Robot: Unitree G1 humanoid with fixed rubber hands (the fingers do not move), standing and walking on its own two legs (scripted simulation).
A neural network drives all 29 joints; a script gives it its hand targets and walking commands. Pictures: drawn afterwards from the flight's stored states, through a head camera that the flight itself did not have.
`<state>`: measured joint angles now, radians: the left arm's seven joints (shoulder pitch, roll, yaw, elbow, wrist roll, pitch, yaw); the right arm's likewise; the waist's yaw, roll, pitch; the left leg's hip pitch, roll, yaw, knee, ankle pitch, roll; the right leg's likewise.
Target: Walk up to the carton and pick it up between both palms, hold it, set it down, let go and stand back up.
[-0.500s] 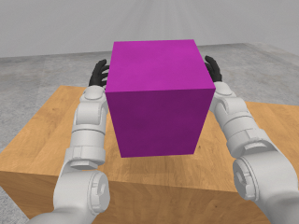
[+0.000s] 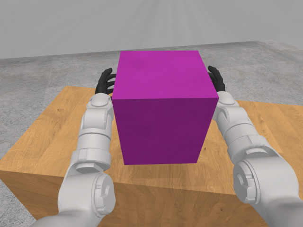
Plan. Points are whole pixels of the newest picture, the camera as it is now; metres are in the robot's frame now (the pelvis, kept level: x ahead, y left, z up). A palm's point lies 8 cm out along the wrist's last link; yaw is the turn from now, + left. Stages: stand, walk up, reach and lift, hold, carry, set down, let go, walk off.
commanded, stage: set down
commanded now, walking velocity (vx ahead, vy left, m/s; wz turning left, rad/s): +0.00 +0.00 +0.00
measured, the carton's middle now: (160, 109) +0.40 +0.00 +0.16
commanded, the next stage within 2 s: none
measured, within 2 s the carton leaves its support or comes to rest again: rests again in 1.42 s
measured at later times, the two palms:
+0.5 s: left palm (109, 107) +0.41 +0.14 +0.15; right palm (215, 106) +0.41 -0.16 +0.16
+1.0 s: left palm (111, 118) +0.41 +0.14 +0.12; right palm (213, 117) +0.41 -0.16 +0.12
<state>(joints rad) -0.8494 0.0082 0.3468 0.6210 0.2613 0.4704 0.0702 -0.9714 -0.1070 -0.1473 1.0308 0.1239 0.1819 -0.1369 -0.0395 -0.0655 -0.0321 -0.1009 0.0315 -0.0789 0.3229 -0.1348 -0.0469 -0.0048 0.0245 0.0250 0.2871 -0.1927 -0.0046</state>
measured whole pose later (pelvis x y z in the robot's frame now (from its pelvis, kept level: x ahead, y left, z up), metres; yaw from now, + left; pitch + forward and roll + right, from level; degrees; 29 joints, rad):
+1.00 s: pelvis +0.01 -0.01 +0.00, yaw -1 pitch +1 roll +0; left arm -0.73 -0.06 0.37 0.65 0.29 0.29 0.08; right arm -0.83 -0.05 -0.31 1.01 -0.11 0.02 -0.05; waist 0.00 -0.06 -0.02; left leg -0.19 0.05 -0.04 0.30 -0.12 -0.05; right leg -0.13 0.03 0.02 0.31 -0.19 -0.01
